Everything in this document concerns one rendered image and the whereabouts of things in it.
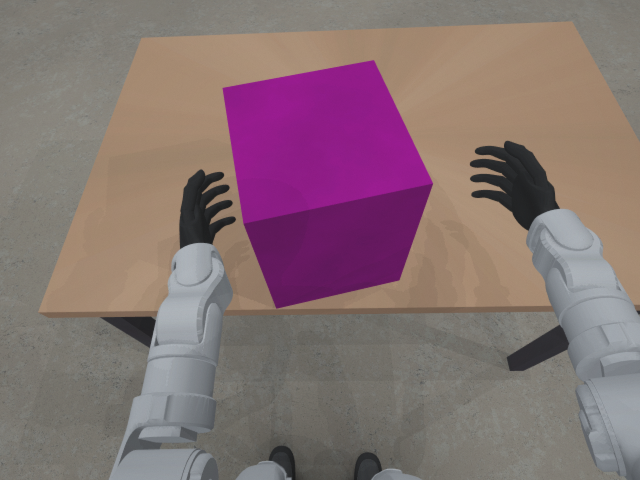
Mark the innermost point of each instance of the robot left forearm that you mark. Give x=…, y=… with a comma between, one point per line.
x=176, y=400

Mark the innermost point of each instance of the robot left shin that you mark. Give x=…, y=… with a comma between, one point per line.
x=274, y=463

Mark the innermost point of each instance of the robot right foot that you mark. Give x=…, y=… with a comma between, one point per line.
x=367, y=466

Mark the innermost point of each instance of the robot left upper arm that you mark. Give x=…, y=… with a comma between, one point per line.
x=167, y=464

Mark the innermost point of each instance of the left robot hand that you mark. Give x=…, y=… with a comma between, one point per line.
x=195, y=218

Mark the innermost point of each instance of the robot right forearm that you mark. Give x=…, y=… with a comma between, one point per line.
x=599, y=319

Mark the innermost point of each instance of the carton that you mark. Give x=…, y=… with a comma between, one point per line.
x=332, y=188

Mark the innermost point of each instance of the right robot hand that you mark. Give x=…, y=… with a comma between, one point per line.
x=529, y=193

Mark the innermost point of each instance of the table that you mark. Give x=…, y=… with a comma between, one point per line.
x=457, y=88

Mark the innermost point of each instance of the robot right upper arm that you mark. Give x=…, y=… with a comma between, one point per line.
x=610, y=420

